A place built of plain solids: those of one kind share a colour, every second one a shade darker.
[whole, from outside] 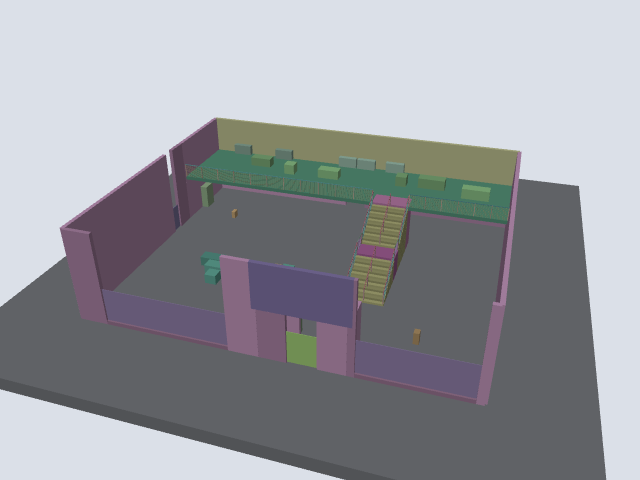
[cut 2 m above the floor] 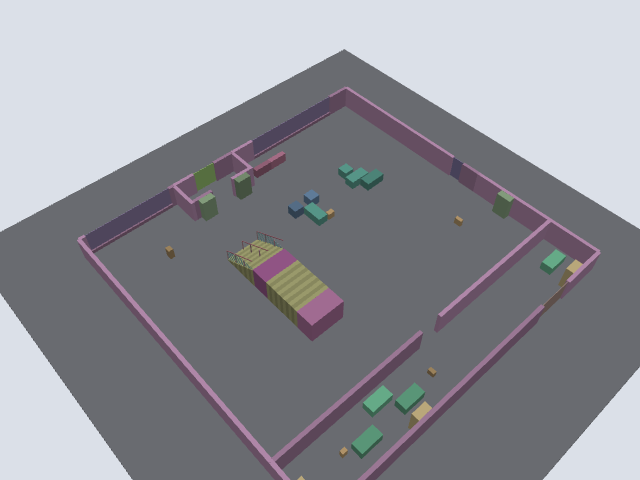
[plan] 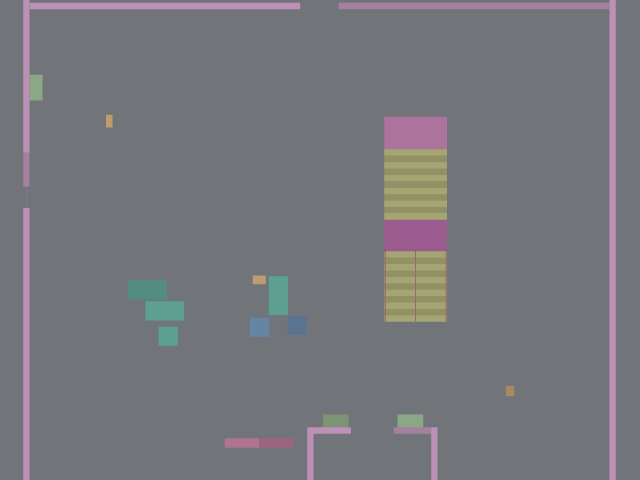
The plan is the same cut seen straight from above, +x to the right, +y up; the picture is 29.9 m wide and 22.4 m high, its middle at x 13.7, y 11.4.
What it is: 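A public foyer; a double-height hall behind a glazed front, a broad open stair up to an upper foyer across the back, seats and tables in groups, a desk by the way in, a back room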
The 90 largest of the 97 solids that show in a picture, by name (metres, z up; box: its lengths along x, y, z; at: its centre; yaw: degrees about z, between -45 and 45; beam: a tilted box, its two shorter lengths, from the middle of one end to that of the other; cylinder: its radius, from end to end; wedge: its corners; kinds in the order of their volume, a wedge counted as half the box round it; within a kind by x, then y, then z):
{
 "wall_1": {"box": [0.3, 12.89, 7.13], "at": [0.0, 6.45, 3.51]},
 "wall_2": {"box": [0.3, 1.89, 7.13], "at": [0.0, 14.84, 3.51]},
 "wall_3": {"box": [0.3, 6.84, 3.78], "at": [0.0, 18.9, 1.84]},
 "wall_4": {"box": [0.3, 6.84, 3.35], "at": [0.0, 18.9, 5.4]},
 "wall_5": {"box": [0.3, 4.18, 3.78], "at": [0.0, 24.41, 1.84]},
 "wall_6": {"box": [2.12, 0.3, 7.13], "at": [1.06, 0.0, 3.51]},
 "wall_7": {"box": [3.97, 0.3, 3.78], "at": [1.99, 26.5, 1.84]},
 "wall_8": {"box": [12.63, 0.3, 3.78], "at": [6.46, 22.32, 1.84]},
 "wall_9": {"box": [2.12, 0.3, 7.13], "at": [12.19, 0.0, 3.51]},
 "wall_10": {"box": [0.3, 2.51, 3.78], "at": [13.25, 1.41, 1.84]},
 "wall_11": {"box": [1.9, 0.3, 3.78], "at": [14.2, 0.0, 1.84]},
 "wall_12": {"box": [1.75, 0.3, 3.78], "at": [14.27, 2.51, 1.84]},
 "wall_13": {"box": [20.38, 0.3, 3.78], "at": [17.16, 26.5, 1.84]},
 "wall_14": {"box": [1.75, 0.3, 3.78], "at": [18.02, 2.51, 1.84]},
 "wall_15": {"box": [1.9, 0.3, 3.78], "at": [18.09, 0.0, 1.84]},
 "wall_16": {"box": [0.3, 2.51, 3.78], "at": [19.04, 1.41, 1.84]},
 "wall_17": {"box": [0.5, 0.3, 7.13], "at": [19.29, 0.0, 3.51]},
 "wall_18": {"box": [12.63, 0.3, 3.78], "at": [20.89, 22.32, 1.84]},
 "wall_19": {"box": [0.5, 0.3, 7.13], "at": [27.1, 0.0, 3.51]},
 "wall_20": {"box": [0.3, 15.78, 7.13], "at": [27.35, 7.89, 3.51]},
 "wall_21": {"box": [0.3, 6.84, 3.78], "at": [27.35, 18.9, 1.84]},
 "wall_22": {"box": [0.3, 6.84, 3.35], "at": [27.35, 18.9, 5.4]},
 "wall_23": {"box": [0.3, 4.18, 3.78], "at": [27.35, 24.41, 1.84]},
 "floor_slab_1": {"box": [16.55, 6.54, 0.3], "at": [8.43, 18.9, 3.88]},
 "floor_slab_2": {"box": [2.94, 5.03, 0.3], "at": [18.16, 19.66, 3.88]},
 "floor_slab_3": {"box": [7.59, 6.54, 0.3], "at": [23.41, 18.9, 3.88]},
 "stair_tread_slab_1": {"box": [2.93, 0.32, 0.22], "at": [18.16, 7.74, 0.06]},
 "stair_tread_slab_2": {"box": [2.93, 0.32, 0.39], "at": [18.16, 8.04, 0.14]},
 "stair_tread_slab_3": {"box": [2.93, 0.32, 0.55], "at": [18.16, 8.34, 0.23]},
 "stair_tread_slab_4": {"box": [2.93, 0.32, 0.72], "at": [18.16, 8.64, 0.31]},
 "stair_tread_slab_5": {"box": [2.93, 0.32, 0.89], "at": [18.16, 8.94, 0.39]},
 "stair_tread_slab_6": {"box": [2.93, 0.32, 1.06], "at": [18.16, 9.24, 0.48]},
 "stair_tread_slab_7": {"box": [2.93, 0.32, 1.22], "at": [18.16, 9.54, 0.56]},
 "stair_tread_slab_8": {"box": [2.93, 0.32, 1.39], "at": [18.16, 9.83, 0.65]},
 "stair_tread_slab_9": {"box": [2.93, 0.32, 1.56], "at": [18.16, 10.13, 0.73]},
 "stair_tread_slab_10": {"box": [2.93, 0.32, 1.73], "at": [18.16, 10.44, 0.81]},
 "stair_tread_slab_11": {"box": [2.93, 0.32, 1.89], "at": [18.16, 10.74, 0.9]},
 "stair_tread_slab_12": {"box": [2.93, 0.32, 2.23], "at": [18.16, 12.5, 1.06]},
 "stair_tread_slab_13": {"box": [2.93, 0.32, 2.4], "at": [18.16, 12.8, 1.15]},
 "stair_tread_slab_14": {"box": [2.93, 0.32, 2.57], "at": [18.16, 13.1, 1.23]},
 "stair_tread_slab_15": {"box": [2.93, 0.32, 2.74], "at": [18.16, 13.39, 1.32]},
 "stair_tread_slab_16": {"box": [2.93, 0.32, 2.9], "at": [18.16, 13.69, 1.4]},
 "stair_tread_slab_17": {"box": [2.93, 0.32, 3.07], "at": [18.16, 13.99, 1.49]},
 "stair_tread_slab_18": {"box": [2.93, 0.32, 3.24], "at": [18.16, 14.29, 1.57]},
 "stair_tread_slab_19": {"box": [2.93, 0.32, 3.41], "at": [18.16, 14.59, 1.65]},
 "stair_tread_slab_20": {"box": [2.93, 0.32, 3.58], "at": [18.16, 14.89, 1.74]},
 "stair_tread_slab_21": {"box": [2.93, 0.32, 3.74], "at": [18.16, 15.19, 1.82]},
 "stair_tread_slab_22": {"box": [2.93, 0.32, 3.91], "at": [18.16, 15.49, 1.91]},
 "wall_back_1": {"box": [27.35, 0.3, 3.35], "at": [13.68, 22.32, 5.4]},
 "stair_landing_top_slab_1": {"box": [2.94, 1.52, 4.08], "at": [18.16, 16.39, 1.99]},
 "stair_landing_slab_1": {"box": [2.94, 1.48, 2.06], "at": [18.16, 11.62, 0.98]},
 "mtable_1": {"box": [1.8, 0.9, 0.8], "at": [5.49, 20.05, 4.38]},
 "mtable_2": {"box": [0.9, 0.9, 0.9], "at": [8.5, 19.21, 4.43]},
 "mtable_3": {"box": [1.8, 0.9, 0.8], "at": [12.02, 19.3, 4.38]},
 "mtable_4": {"box": [0.9, 0.9, 0.9], "at": [18.27, 19.65, 4.43]},
 "mtable_5": {"box": [2.2, 0.9, 0.9], "at": [20.79, 19.86, 4.43]},
 "mtable_6": {"box": [2.2, 0.9, 0.9], "at": [24.47, 18.92, 4.43]},
 "wall_front_1": {"box": [6.39, 0.3, 3.35], "at": [16.14, 0.0, 5.4]},
 "stockpallet_1": {"box": [1.8, 0.9, 0.8], "at": [1.88, 24.36, 0.35]},
 "stockpallet_2": {"box": [1.8, 0.9, 0.8], "at": [17.96, 24.61, 0.35]},
 "stockpallet_3": {"box": [1.8, 0.9, 0.8], "at": [19.6, 23.35, 0.35]},
 "stockpallet_4": {"box": [1.8, 0.9, 0.8], "at": [21.95, 24.76, 0.35]},
 "set_table_1": {"box": [1.8, 0.9, 0.8], "at": [5.64, 9.08, 0.35]},
 "set_table_2": {"box": [1.8, 0.9, 0.8], "at": [6.46, 8.09, 0.35]},
 "set_table_3": {"box": [0.9, 0.9, 0.8], "at": [6.61, 6.91, 0.35]},
 "set_table_4": {"box": [0.9, 1.8, 0.8], "at": [11.75, 8.8, 0.35]},
 "wallshelf_1": {"box": [0.6, 1.2, 2.05], "at": [0.45, 18.51, 0.97]},
 "wallshelf_2": {"box": [1.2, 0.6, 2.05], "at": [14.44, 2.96, 0.97]},
 "wallshelf_3": {"box": [1.2, 0.6, 2.05], "at": [17.92, 2.96, 0.97]},
 "mshelf_1": {"box": [1.6, 0.45, 0.9], "at": [2.81, 21.95, 4.43]},
 "mshelf_2": {"box": [1.6, 0.45, 0.9], "at": [6.88, 21.95, 4.43]},
 "mshelf_3": {"box": [1.6, 0.45, 0.9], "at": [12.95, 21.95, 4.43]},
 "mshelf_4": {"box": [1.6, 0.45, 0.9], "at": [14.66, 21.95, 4.43]},
 "mshelf_5": {"box": [1.6, 0.45, 0.9], "at": [17.23, 21.95, 4.43]},
 "stockrack_1": {"box": [1.2, 0.6, 2.05], "at": [2.48, 26.05, 0.97]},
 "stockrack_2": {"box": [1.2, 0.6, 2.05], "at": [18.72, 26.05, 0.97]},
 "wall_sill_front_1": {"box": [9.0, 0.3, 0.35], "at": [6.62, 0.0, 0.12]},
 "wall_sill_front_2": {"box": [7.31, 0.3, 0.35], "at": [23.2, 0.0, 0.12]},
 "front_pane_1": {"box": [9.0, 0.04, 2.5], "at": [6.62, 0.0, 1.55]},
 "front_pane_2": {"box": [7.31, 0.04, 2.5], "at": [23.2, 0.0, 1.55]},
 "set_armchair_1": {"box": [0.9, 0.9, 0.9], "at": [10.89, 7.33, 0.4]},
 "set_armchair_2": {"box": [0.9, 0.9, 0.9], "at": [12.63, 7.42, 0.4]},
 "desk_1": {"box": [1.6, 0.45, 0.9], "at": [10.05, 1.93, 0.4]},
 "desk_2": {"box": [1.6, 0.45, 0.9], "at": [11.65, 1.93, 0.4]},
 "goods_leaf_1": {"box": [3.0, 0.04, 3.05], "at": [5.47, 26.5, 1.48]},
 "clutter_carton_stack_body_1": {"box": [0.6, 0.4, 0.65], "at": [10.86, 9.54, 0.28]},
 "clutter_carton_stack_body_2": {"box": [0.4, 0.5, 0.95], "at": [22.56, 4.35, 0.42]},
 "stair_rail_top_1": {"wedge": [[18.14, 7.59, 1.13], [18.14, 7.61, 1.09], [18.14, 10.89, 2.97], [18.14, 10.91, 2.94], [18.18, 7.59, 1.13], [18.18, 7.61, 1.09], [18.18, 10.89, 2.97], [18.18, 10.91, 2.94]]},
 "stair_rail_top_2": {"wedge": [[19.56, 7.59, 1.13], [19.56, 7.61, 1.09], [19.56, 10.89, 2.97], [19.56, 10.91, 2.94], [19.6, 7.59, 1.13], [19.6, 7.61, 1.09], [19.6, 10.89, 2.97], [19.6, 10.91, 2.94]]},
 "front_doors_shut_1": {"box": [2.04, 0.04, 2.45], "at": [16.14, 0.0, 1.18]}
}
